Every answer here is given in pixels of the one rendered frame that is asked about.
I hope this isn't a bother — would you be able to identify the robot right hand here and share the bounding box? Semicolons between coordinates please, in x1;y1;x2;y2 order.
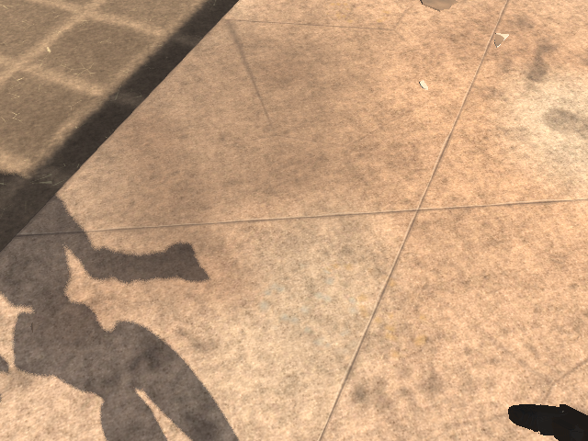
508;404;588;441

